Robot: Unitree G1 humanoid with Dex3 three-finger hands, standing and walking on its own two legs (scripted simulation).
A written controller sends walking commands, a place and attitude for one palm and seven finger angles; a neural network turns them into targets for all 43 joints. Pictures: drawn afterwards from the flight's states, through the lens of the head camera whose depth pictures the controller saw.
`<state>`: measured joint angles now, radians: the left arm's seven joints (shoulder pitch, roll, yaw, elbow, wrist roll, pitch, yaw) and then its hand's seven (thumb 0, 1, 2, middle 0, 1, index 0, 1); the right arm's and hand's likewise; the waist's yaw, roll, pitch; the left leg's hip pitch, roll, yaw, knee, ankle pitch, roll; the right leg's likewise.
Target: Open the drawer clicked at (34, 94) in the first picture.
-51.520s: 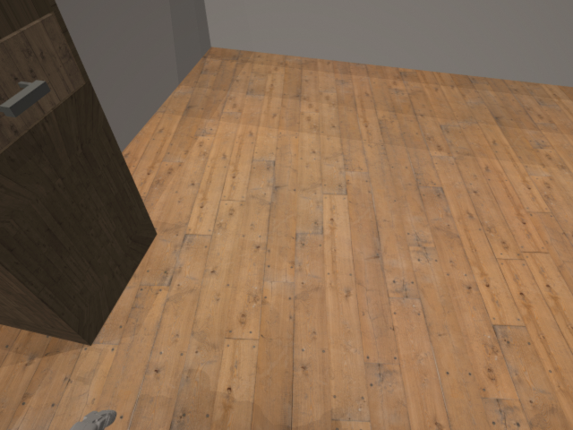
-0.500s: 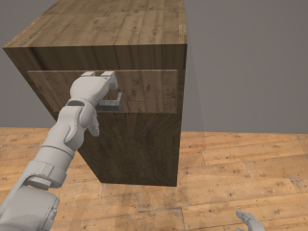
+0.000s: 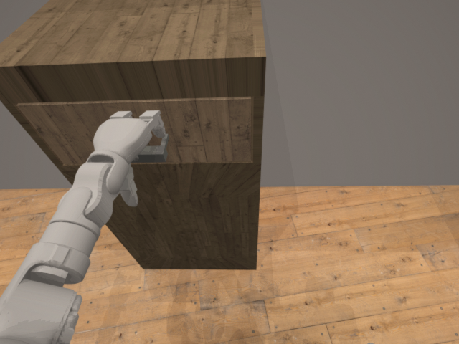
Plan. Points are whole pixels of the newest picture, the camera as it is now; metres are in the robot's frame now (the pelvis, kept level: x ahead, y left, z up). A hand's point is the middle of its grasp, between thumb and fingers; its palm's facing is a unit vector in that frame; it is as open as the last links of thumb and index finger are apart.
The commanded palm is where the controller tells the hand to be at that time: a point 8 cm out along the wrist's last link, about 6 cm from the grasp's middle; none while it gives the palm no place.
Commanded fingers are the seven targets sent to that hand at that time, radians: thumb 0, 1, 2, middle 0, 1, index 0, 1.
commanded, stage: lower the fingers behind the handle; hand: left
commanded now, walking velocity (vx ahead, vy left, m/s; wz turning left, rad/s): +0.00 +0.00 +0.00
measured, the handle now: (140, 146) +0.48 +0.21 +0.06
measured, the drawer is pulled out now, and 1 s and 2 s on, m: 0.00 0.00 0.00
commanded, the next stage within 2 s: close the thumb around the handle in 1.32 s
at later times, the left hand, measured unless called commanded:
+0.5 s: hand (138, 166) +0.42 +0.20 +0.08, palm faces -0.02 -0.04 -1.00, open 13.9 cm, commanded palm +0.40 +0.21 +0.13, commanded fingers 0.00 -0.50 0.30 -0.30 -1.20 -0.30 -1.20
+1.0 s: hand (138, 174) +0.42 +0.21 +0.04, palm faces -0.03 -0.02 -1.00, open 13.9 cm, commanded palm +0.40 +0.20 +0.10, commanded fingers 0.00 -0.50 0.30 -0.30 -1.20 -0.30 -1.20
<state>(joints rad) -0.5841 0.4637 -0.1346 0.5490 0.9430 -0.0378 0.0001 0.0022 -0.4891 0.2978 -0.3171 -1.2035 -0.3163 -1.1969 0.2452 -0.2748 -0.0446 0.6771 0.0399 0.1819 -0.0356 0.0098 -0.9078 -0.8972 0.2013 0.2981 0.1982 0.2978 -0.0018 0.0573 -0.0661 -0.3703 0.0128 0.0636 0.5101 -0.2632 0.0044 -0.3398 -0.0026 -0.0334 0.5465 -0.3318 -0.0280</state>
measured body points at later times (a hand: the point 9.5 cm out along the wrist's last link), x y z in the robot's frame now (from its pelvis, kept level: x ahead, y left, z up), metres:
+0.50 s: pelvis +0.00 +0.00 +0.00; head +0.03 -0.02 +0.44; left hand +0.41 +0.20 +0.13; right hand +0.11 -0.25 -0.14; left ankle -0.01 +0.12 -0.73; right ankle -0.04 -0.10 -0.73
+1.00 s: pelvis +0.00 +0.01 -0.01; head +0.05 -0.01 +0.44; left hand +0.42 +0.21 +0.10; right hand +0.07 -0.26 -0.15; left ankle -0.01 +0.12 -0.73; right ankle -0.04 -0.10 -0.73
